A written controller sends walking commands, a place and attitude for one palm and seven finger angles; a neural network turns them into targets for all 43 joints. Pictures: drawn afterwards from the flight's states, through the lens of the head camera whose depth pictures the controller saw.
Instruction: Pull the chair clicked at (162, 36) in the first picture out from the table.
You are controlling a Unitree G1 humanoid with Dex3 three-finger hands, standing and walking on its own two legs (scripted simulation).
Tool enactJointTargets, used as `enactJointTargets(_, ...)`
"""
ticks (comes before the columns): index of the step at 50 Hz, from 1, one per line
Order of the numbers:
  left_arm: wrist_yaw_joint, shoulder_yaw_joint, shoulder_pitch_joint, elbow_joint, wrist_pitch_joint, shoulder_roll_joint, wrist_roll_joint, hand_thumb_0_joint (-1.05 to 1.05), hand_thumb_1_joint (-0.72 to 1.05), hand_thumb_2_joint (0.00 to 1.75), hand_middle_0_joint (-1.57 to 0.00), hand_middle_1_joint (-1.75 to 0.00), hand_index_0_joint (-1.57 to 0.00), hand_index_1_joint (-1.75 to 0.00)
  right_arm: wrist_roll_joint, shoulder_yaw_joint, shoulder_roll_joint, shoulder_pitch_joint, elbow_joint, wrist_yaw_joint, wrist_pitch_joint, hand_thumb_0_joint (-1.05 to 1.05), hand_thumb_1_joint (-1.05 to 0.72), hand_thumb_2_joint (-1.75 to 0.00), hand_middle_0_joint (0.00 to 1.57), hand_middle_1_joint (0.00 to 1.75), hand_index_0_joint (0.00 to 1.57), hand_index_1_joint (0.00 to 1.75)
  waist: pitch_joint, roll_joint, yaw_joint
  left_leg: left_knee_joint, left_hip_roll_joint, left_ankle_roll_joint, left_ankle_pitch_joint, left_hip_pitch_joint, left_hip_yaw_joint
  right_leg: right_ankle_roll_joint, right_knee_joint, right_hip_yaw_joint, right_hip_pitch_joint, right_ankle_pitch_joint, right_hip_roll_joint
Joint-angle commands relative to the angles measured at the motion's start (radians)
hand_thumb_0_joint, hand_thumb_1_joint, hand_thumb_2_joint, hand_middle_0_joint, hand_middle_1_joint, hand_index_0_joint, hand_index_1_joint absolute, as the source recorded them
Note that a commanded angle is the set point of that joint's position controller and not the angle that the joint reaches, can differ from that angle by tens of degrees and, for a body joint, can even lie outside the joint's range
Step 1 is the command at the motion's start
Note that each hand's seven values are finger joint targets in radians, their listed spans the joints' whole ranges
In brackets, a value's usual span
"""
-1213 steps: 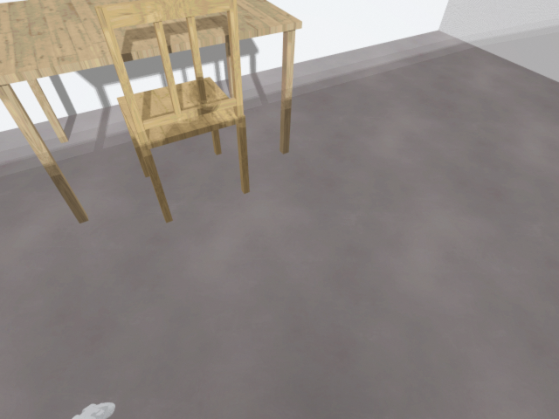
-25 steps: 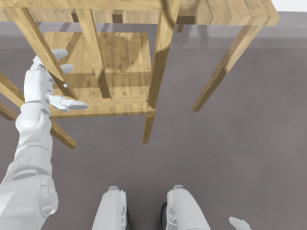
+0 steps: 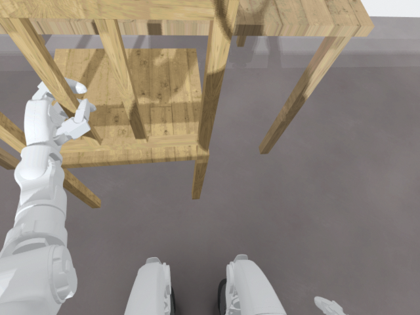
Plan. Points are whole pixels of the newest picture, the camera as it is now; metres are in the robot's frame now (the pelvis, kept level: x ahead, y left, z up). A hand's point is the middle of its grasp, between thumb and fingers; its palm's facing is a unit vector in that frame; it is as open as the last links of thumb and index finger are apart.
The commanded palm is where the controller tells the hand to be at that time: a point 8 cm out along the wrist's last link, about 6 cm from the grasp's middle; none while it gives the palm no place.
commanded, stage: hook a spindle and tug to test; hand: left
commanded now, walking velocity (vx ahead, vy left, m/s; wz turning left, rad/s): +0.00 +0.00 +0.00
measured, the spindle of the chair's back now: (66, 98) +0.49 +0.24 +0.05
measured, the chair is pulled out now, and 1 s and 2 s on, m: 0.00 0.06 0.24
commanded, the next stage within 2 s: step backward, pulling the chair out in 0.54 s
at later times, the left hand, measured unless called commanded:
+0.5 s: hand (78, 134) +0.43 +0.22 +0.03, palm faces +0.08 -1.00 -0.03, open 5.5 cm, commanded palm +0.41 +0.26 +0.03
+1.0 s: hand (85, 140) +0.41 +0.20 +0.05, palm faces +0.18 -0.97 -0.13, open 5.4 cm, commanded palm +0.39 +0.25 +0.05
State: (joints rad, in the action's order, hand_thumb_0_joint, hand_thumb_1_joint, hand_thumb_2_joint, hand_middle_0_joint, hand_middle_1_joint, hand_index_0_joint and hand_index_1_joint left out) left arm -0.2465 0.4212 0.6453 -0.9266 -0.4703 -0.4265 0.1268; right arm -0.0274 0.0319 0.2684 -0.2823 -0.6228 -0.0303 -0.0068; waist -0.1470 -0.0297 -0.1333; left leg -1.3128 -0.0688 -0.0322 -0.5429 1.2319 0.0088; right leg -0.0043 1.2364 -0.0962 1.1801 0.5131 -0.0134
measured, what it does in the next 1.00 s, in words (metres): rises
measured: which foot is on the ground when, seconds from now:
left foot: down 0.00-1.00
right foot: down 0.00-1.00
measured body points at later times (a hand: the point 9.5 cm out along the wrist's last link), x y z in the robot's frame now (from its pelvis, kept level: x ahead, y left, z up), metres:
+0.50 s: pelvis +0.01 +0.01 +0.01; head +0.14 +0.03 +0.44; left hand +0.42 +0.28 +0.03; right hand +0.10 -0.25 -0.11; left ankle +0.03 +0.10 -0.62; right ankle +0.03 -0.13 -0.62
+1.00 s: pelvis +0.02 +0.01 +0.10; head +0.11 +0.04 +0.54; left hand +0.39 +0.25 +0.06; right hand +0.09 -0.25 -0.02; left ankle +0.03 +0.10 -0.62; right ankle +0.03 -0.13 -0.62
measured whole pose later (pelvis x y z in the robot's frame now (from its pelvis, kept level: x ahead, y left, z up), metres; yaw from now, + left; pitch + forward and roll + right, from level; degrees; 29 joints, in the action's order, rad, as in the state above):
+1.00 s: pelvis +0.02 +0.01 +0.10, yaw +2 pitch +12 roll -3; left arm 0.09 0.17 0.56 -1.05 -0.22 -0.27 0.05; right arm 0.05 0.03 0.25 -0.28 -0.65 0.09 -0.09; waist 0.00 0.01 -0.09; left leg -0.76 -0.02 -0.04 -0.33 0.63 0.04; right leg 0.02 0.68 -0.08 0.58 0.30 -0.03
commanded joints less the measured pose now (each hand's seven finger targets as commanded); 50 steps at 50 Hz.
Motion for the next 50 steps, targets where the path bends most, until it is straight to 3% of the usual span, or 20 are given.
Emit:
enactJointTargets(1, -0.005, 0.041, 0.225, 0.248, -0.069, -0.260, 0.009, 0.00, 0.90, 0.90, -0.50, -1.45, -0.50, -1.45, 0.003, -0.072, 0.172, -0.121, 0.075, 0.013, 0.025, 0.00, -0.90, -0.90, 0.20, 0.30, 0.20, 0.30, -0.512, -0.104, 0.027, 0.161, 0.039, 0.013, 0.410, -0.420, -0.066, -0.026, -0.144, 0.060, -0.253, -0.301, 0.039)
enactJointTargets(8, 0.002, 0.026, 0.157, 0.275, -0.060, -0.227, 0.011, 0.00, 0.90, 0.90, -0.50, -1.45, -0.50, -1.45, 0.009, -0.075, 0.170, -0.113, 0.086, 0.012, 0.028, 0.00, -0.90, -0.90, 0.20, 0.30, 0.20, 0.30, -0.479, -0.097, 0.030, 0.175, 0.038, 0.016, 0.402, -0.425, -0.067, -0.026, -0.147, 0.052, -0.238, -0.285, 0.039)
enactJointTargets(12, 0.004, -0.021, 0.141, 0.326, -0.063, -0.165, 0.021, 0.00, 0.90, 0.90, -0.50, -1.45, -0.50, -1.45, 0.009, -0.079, 0.165, -0.110, 0.091, 0.010, 0.037, 0.00, -0.90, -0.90, 0.20, 0.30, 0.20, 0.30, -0.490, -0.122, 0.028, 0.180, 0.035, 0.023, 0.445, -0.483, -0.076, -0.028, -0.146, 0.044, -0.213, -0.289, 0.039)
enactJointTargets(16, 0.006, -0.012, 0.125, 0.301, -0.056, -0.173, 0.023, 0.00, 0.90, 0.90, -0.50, -1.45, -0.50, -1.45, 0.011, -0.078, 0.167, -0.101, 0.085, 0.014, 0.039, 0.00, -0.90, -0.90, 0.20, 0.30, 0.20, 0.30, -0.448, -0.074, 0.025, 0.186, 0.038, 0.021, 0.386, -0.428, -0.073, -0.026, -0.153, 0.046, -0.230, -0.266, 0.039)
enactJointTargets(18, 0.005, -0.013, 0.127, 0.325, -0.063, -0.171, 0.023, 0.00, 0.90, 0.90, -0.50, -1.45, -0.50, -1.45, 0.012, -0.079, 0.167, -0.101, 0.086, 0.016, 0.044, 0.00, -0.90, -0.90, 0.20, 0.30, 0.20, 0.30, -0.459, -0.099, 0.030, 0.186, 0.037, 0.024, 0.399, -0.457, -0.075, -0.028, -0.150, 0.044, -0.213, -0.262, 0.037)
enactJointTargets(19, 0.005, -0.024, 0.122, 0.330, -0.064, -0.161, 0.024, 0.00, 0.90, 0.90, -0.50, -1.45, -0.50, -1.45, 0.011, -0.079, 0.165, -0.096, 0.086, 0.016, 0.046, 0.00, -0.90, -0.90, 0.20, 0.30, 0.20, 0.30, -0.454, -0.123, 0.033, 0.191, 0.036, 0.030, 0.417, -0.474, -0.081, -0.031, -0.147, 0.040, -0.202, -0.261, 0.035)
enactJointTargets(22, 0.008, -0.072, 0.104, 0.329, -0.060, -0.095, 0.027, 0.00, 0.90, 0.90, -0.50, -1.45, -0.50, -1.45, 0.014, -0.082, 0.161, -0.096, 0.087, 0.015, 0.051, 0.00, -0.90, -0.90, 0.20, 0.30, 0.20, 0.30, -0.444, -0.107, 0.023, 0.192, 0.032, 0.031, 0.434, -0.501, -0.088, -0.029, -0.151, 0.032, -0.171, -0.251, 0.037)
enactJointTargets(24, 0.014, -0.064, 0.108, 0.356, -0.060, -0.115, 0.026, 0.00, 0.90, 0.90, -0.50, -1.45, -0.50, -1.45, 0.012, -0.083, 0.165, -0.092, 0.087, 0.015, 0.053, 0.00, -0.90, -0.90, 0.20, 0.30, 0.20, 0.30, -0.460, -0.111, 0.031, 0.196, 0.033, 0.035, 0.423, -0.503, -0.090, -0.030, -0.151, 0.034, -0.185, -0.247, 0.035)
enactJointTargets(30, 0.026, -0.088, 0.155, 0.330, -0.063, -0.092, 0.015, 0.00, 0.90, 0.90, -0.50, -1.45, -0.50, -1.45, 0.011, -0.082, 0.162, -0.093, 0.073, 0.019, 0.059, 0.00, -0.90, -0.90, 0.20, 0.30, 0.20, 0.30, -0.446, -0.097, 0.019, 0.190, 0.037, 0.034, 0.392, -0.491, -0.095, -0.030, -0.150, 0.033, -0.163, -0.226, 0.034)
enactJointTargets(32, 0.032, -0.100, 0.267, 0.387, -0.074, -0.112, 0.010, 0.00, 0.90, 0.90, -0.50, -1.45, -0.50, -1.45, 0.012, -0.079, 0.165, -0.089, 0.073, 0.025, 0.061, 0.00, -0.90, -0.90, 0.20, 0.30, 0.20, 0.30, -0.469, -0.124, 0.006, 0.190, 0.036, 0.031, 0.382, -0.507, -0.097, -0.030, -0.149, 0.036, -0.160, -0.220, 0.034)
enactJointTargets(33, 0.179, 0.017, 0.314, 0.495, 0.036, -0.464, -0.113, 0.00, 0.90, 0.90, -0.50, -1.45, -0.50, -1.45, 0.068, -0.090, 0.161, -0.134, 0.126, 0.057, -0.014, 0.00, -0.90, -0.90, 0.20, 0.30, 0.20, 0.30, -0.684, -0.224, 0.105, 0.403, 0.023, 0.015, 0.346, -0.808, -0.064, -0.050, -0.328, 0.132, -0.605, -0.262, -0.039)
enactJointTargets(34, 0.234, -0.078, 0.305, 0.540, 0.096, -0.337, -0.116, 0.00, 0.90, 0.90, -0.50, -1.45, -0.50, -1.45, 0.077, -0.086, 0.126, -0.134, 0.156, 0.083, -0.022, 0.00, -0.90, -0.90, 0.20, 0.30, 0.20, 0.30, -0.649, -0.243, 0.075, 0.445, 0.042, 0.014, 0.415, -0.877, -0.048, -0.045, -0.374, 0.112, -0.652, -0.414, -0.031)
enactJointTargets(35, 0.260, -0.100, 0.234, 0.538, 0.138, -0.283, -0.114, 0.00, 0.90, 0.90, -0.50, -1.45, -0.50, -1.45, 0.077, -0.088, 0.121, -0.151, 0.157, 0.096, -0.022, 0.00, -0.90, -0.90, 0.20, 0.30, 0.20, 0.30, -0.629, -0.194, 0.070, 0.445, 0.036, 0.014, 0.477, -0.871, -0.052, -0.037, -0.385, 0.107, -0.684, -0.514, -0.036)
enactJointTargets(36, 0.279, -0.120, 0.170, 0.484, 0.181, -0.244, -0.122, 0.00, 0.90, 0.90, -0.50, -1.45, -0.50, -1.45, 0.083, -0.086, 0.120, -0.118, 0.152, 0.106, -0.033, 0.00, -0.90, -0.90, 0.20, 0.30, 0.20, 0.30, -0.586, -0.189, 0.064, 0.457, 0.024, 0.013, 0.512, -0.838, -0.061, -0.031, -0.384, 0.110, -0.665, -0.533, -0.043)
enactJointTargets(38, 0.316, -0.176, 0.067, 0.305, 0.255, -0.150, -0.127, 0.00, 0.90, 0.90, -0.50, -1.45, -0.50, -1.45, 0.086, -0.073, 0.119, -0.106, 0.120, 0.121, -0.061, 0.00, -0.90, -0.90, 0.20, 0.30, 0.20, 0.30, -0.430, -0.098, 0.052, 0.508, -0.005, 0.000, 0.527, -0.761, -0.095, -0.015, -0.416, 0.097, -0.676, -0.522, -0.046)
enactJointTargets(41, 0.359, -0.198, 0.173, 0.189, 0.272, -0.145, -0.129, 0.00, 0.90, 0.90, -0.50, -1.45, -0.50, -1.45, 0.080, -0.061, 0.139, -0.098, 0.081, 0.134, -0.074, 0.00, -0.90, -0.90, 0.20, 0.30, 0.20, 0.30, -0.286, -0.030, 0.038, 0.583, -0.041, -0.009, 0.536, -0.737, -0.117, 0.001, -0.488, 0.092, -0.727, -0.533, -0.070)
enactJointTargets(43, 0.376, -0.211, 0.247, 0.122, 0.250, -0.147, -0.138, 0.00, 0.90, 0.90, -0.50, -1.45, -0.50, -1.45, 0.073, -0.061, 0.143, -0.100, 0.056, 0.139, -0.073, 0.00, -0.90, -0.90, 0.20, 0.30, 0.20, 0.30, -0.257, -0.086, 0.039, 0.622, -0.052, -0.002, 0.616, -0.791, -0.118, 0.005, -0.524, 0.100, -0.742, -0.580, -0.081)
enactJointTargets(46, 0.372, -0.252, 0.287, 0.080, 0.222, -0.101, -0.134, 0.00, 0.90, 0.90, -0.50, -1.45, -0.50, -1.45, 0.072, -0.067, 0.141, -0.105, 0.024, 0.141, -0.067, 0.00, -0.90, -0.90, 0.20, 0.30, 0.20, 0.30, -0.258, -0.196, 0.049, 0.650, -0.079, 0.002, 0.780, -0.898, -0.137, 0.006, -0.548, 0.103, -0.735, -0.590, -0.081)
enactJointTargets(47, 0.371, -0.246, 0.299, 0.083, 0.215, -0.116, -0.136, 0.00, 0.90, 0.90, -0.50, -1.45, -0.50, -1.45, 0.073, -0.072, 0.145, -0.105, 0.013, 0.143, -0.066, 0.00, -0.90, -0.90, 0.20, 0.30, 0.20, 0.30, -0.274, -0.213, 0.056, 0.653, -0.084, 0.003, 0.844, -0.940, -0.141, 0.004, -0.558, 0.105, -0.743, -0.597, -0.079)
enactJointTargets(50, 0.358, -0.279, 0.263, 0.060, 0.211, -0.067, -0.130, 0.00, 0.90, 0.90, -0.50, -1.45, -0.50, -1.45, 0.074, -0.075, 0.140, -0.092, -0.002, 0.141, -0.056, 0.00, -0.90, -0.90, 0.20, 0.30, 0.20, 0.30, -0.294, -0.238, 0.065, 0.670, -0.103, 0.013, 0.910, -1.001, -0.155, 0.000, -0.574, 0.107, -0.757, -0.567, -0.072)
